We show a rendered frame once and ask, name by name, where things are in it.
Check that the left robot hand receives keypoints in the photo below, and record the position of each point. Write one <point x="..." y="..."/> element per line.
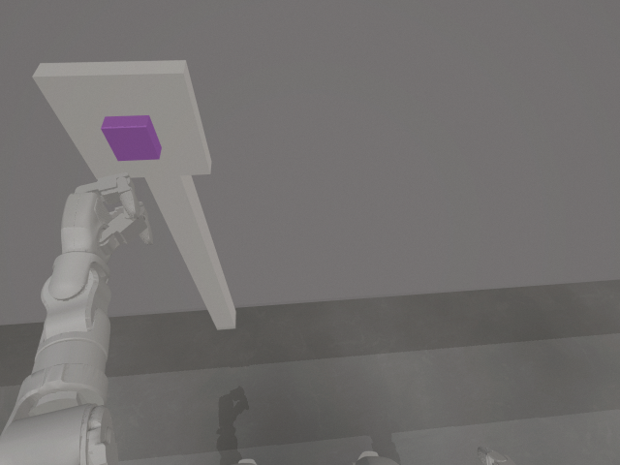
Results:
<point x="88" y="226"/>

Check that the right robot shin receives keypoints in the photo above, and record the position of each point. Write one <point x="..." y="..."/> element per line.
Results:
<point x="368" y="453"/>

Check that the robot left forearm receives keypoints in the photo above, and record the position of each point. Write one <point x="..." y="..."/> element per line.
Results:
<point x="70" y="362"/>

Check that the button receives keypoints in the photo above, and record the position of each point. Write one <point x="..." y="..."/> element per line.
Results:
<point x="132" y="138"/>

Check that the robot left upper arm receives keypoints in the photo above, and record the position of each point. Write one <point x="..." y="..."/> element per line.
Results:
<point x="80" y="435"/>

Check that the panel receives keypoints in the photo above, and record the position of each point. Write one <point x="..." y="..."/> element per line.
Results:
<point x="82" y="93"/>

